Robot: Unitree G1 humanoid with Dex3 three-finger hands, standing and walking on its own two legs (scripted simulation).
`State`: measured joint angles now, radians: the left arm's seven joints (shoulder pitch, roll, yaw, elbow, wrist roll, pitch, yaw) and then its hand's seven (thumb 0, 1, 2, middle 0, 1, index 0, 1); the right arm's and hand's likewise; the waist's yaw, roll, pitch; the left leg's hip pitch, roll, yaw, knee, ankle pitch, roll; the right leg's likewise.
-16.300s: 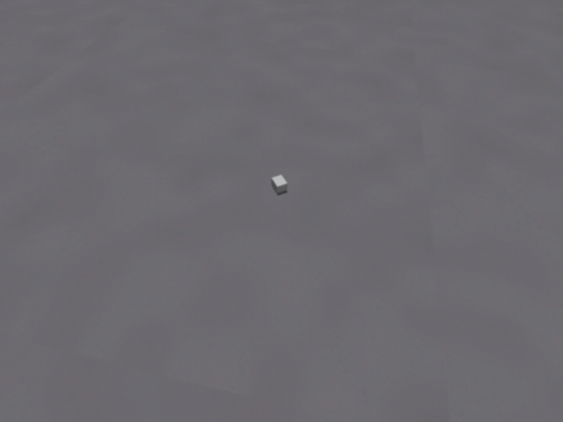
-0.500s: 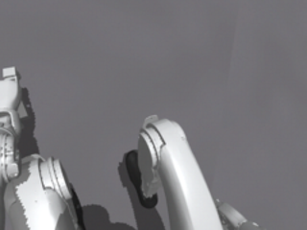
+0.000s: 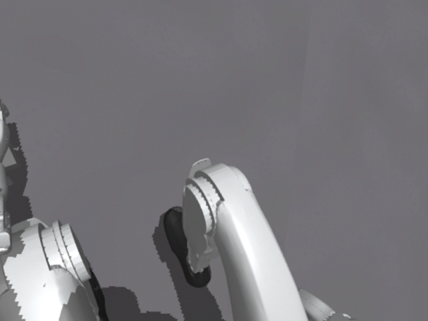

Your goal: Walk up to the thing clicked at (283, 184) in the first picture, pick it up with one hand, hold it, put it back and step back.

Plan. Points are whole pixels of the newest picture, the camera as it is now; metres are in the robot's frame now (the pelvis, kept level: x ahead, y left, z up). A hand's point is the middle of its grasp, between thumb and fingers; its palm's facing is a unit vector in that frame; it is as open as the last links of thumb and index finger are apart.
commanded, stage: rest palm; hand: left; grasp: from above
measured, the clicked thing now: out of the picture +0.45 +0.23 -0.28
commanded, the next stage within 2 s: close in 0.86 s
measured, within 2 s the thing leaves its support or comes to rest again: neither
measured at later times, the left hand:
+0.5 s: hand out of the picture +0.44 +0.24 -0.26, palm faces -0.47 -0.11 -0.88, open 13.5 cm
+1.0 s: hand out of the picture +0.43 +0.24 -0.26, palm faces -0.48 -0.11 -0.87, open 12.9 cm
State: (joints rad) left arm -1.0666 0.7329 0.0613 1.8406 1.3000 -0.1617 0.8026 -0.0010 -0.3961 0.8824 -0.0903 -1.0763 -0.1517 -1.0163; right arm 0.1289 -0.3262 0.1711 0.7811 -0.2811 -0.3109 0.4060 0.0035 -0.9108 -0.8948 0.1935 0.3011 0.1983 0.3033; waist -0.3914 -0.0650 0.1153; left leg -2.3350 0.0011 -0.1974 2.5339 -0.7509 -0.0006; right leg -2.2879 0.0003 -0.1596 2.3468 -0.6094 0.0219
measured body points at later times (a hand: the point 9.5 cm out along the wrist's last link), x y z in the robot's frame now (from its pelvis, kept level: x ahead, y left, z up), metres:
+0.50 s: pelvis +0.00 +0.00 +0.00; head +0.28 +0.10 +0.33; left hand +0.46 +0.24 -0.21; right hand +0.03 -0.24 -0.06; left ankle +0.06 +0.12 -0.27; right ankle +0.12 -0.11 -0.27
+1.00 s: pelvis +0.00 +0.00 +0.00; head +0.28 +0.11 +0.34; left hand +0.45 +0.25 -0.21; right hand +0.02 -0.24 -0.06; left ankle +0.06 +0.12 -0.27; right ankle +0.12 -0.11 -0.27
